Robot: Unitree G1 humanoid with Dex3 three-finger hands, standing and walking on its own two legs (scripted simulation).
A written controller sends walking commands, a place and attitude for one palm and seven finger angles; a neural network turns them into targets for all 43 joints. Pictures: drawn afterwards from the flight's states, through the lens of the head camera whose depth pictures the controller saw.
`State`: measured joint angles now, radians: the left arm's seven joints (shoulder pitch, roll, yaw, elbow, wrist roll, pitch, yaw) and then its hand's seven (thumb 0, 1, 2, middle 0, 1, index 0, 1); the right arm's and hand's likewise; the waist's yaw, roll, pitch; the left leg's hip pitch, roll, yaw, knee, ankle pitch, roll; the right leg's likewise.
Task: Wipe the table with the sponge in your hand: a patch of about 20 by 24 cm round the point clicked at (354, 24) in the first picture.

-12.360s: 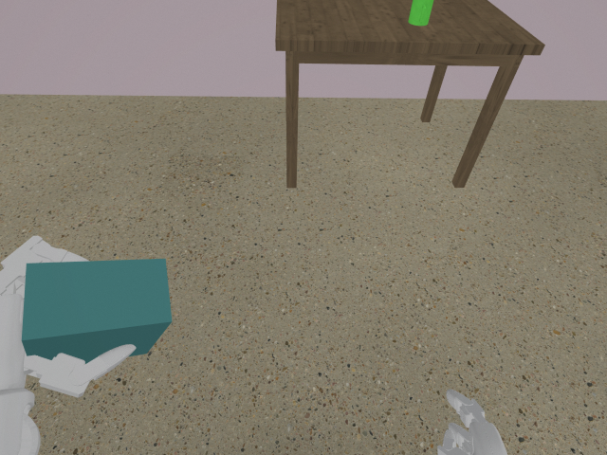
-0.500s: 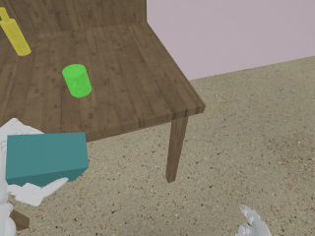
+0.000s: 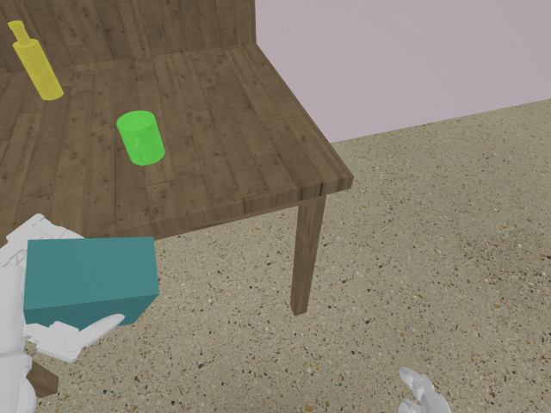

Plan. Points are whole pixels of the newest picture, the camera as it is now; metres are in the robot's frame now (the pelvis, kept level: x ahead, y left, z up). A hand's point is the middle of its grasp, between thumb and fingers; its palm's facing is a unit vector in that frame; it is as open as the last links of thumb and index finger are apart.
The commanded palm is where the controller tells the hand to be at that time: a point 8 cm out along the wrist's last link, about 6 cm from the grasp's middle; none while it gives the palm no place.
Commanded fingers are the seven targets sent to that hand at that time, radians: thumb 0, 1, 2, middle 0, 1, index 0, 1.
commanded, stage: come to a stop and stand still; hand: left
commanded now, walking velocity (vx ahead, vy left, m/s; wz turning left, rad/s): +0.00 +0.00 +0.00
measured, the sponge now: (107, 287) +0.22 +0.21 +0.14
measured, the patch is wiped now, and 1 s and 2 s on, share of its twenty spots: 0.00 0.00 0.00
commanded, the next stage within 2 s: look again from close up in 0.02 s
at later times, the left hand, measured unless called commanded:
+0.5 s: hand (70, 267) +0.25 +0.27 +0.13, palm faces +0.29 -0.87 -0.40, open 10.4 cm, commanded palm +0.19 +0.31 +0.18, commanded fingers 0.00 0.10 1.30 -1.20 -1.60 -1.20 -1.60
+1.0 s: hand (24, 216) +0.29 +0.33 +0.17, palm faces +0.38 -0.82 -0.43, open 10.4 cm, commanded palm +0.23 +0.38 +0.18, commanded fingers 0.00 0.10 1.30 -1.20 -1.60 -1.20 -1.60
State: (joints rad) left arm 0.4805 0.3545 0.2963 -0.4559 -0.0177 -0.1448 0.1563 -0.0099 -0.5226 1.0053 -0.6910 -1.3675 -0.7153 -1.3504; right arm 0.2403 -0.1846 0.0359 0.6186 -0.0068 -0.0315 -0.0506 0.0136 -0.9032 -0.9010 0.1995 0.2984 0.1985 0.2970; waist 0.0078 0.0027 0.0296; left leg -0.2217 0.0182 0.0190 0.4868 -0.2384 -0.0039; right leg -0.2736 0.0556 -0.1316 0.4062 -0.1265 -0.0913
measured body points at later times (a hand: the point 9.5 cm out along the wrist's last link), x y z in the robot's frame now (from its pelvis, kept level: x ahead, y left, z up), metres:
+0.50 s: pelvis +0.02 +0.03 +0.00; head +0.02 +0.05 +0.45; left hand +0.23 +0.31 +0.15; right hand +0.16 -0.19 -0.08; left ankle +0.03 +0.13 -0.74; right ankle +0.08 -0.05 -0.74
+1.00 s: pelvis +0.08 +0.09 -0.02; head +0.10 +0.10 +0.43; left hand +0.27 +0.38 +0.19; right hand +0.27 -0.13 -0.08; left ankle +0.03 +0.14 -0.71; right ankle +0.09 -0.03 -0.74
